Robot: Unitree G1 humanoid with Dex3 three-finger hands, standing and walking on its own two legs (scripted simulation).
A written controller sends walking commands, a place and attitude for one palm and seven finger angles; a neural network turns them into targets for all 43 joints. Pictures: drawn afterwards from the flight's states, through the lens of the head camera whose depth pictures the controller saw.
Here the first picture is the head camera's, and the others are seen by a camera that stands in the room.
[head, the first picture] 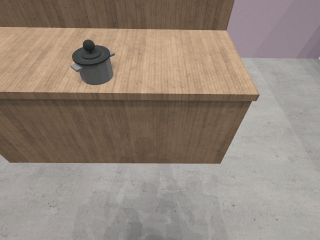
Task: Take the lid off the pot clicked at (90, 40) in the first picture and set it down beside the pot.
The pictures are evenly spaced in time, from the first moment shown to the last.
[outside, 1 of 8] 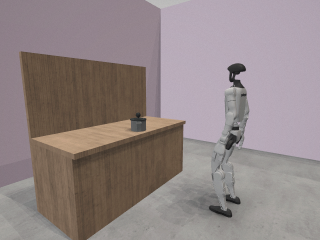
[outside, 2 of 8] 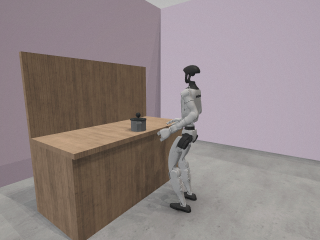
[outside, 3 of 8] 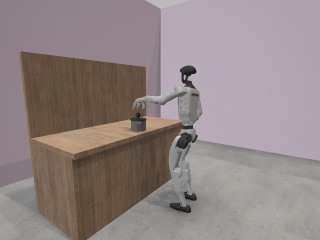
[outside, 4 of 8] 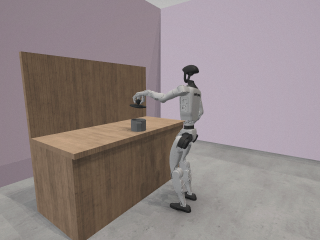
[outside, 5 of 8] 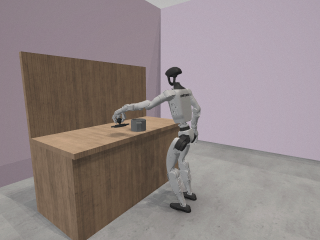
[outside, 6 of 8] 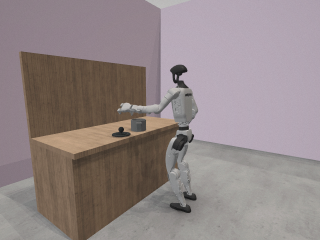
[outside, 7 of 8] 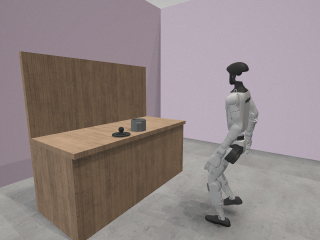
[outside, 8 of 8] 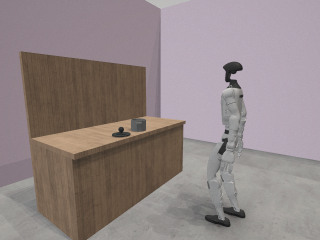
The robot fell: no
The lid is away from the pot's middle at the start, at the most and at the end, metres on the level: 0.00 0.25 0.25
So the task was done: yes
